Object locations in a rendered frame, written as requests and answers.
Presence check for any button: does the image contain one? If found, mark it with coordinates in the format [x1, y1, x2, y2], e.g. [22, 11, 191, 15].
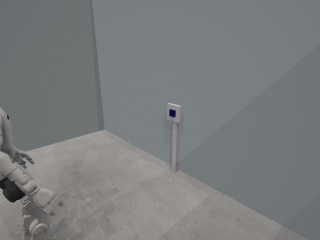
[169, 109, 176, 117]

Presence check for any robot torso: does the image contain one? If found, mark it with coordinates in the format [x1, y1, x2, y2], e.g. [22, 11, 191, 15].
[0, 107, 19, 190]

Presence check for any left robot shin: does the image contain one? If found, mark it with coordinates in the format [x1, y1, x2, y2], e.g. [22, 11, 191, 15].
[21, 213, 36, 240]

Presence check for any right robot upper arm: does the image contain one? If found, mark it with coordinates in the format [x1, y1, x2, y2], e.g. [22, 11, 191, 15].
[0, 115, 10, 158]

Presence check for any robot right forearm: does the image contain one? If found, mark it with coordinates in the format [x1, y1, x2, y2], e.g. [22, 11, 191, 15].
[0, 153, 41, 196]

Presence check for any robot right hand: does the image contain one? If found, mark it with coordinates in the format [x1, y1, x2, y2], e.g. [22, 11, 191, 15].
[32, 187, 64, 216]

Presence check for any robot left hand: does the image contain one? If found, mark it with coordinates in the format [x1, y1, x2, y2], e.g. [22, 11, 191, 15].
[12, 150, 35, 169]

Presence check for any panel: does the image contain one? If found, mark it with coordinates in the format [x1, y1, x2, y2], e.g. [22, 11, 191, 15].
[167, 103, 182, 172]

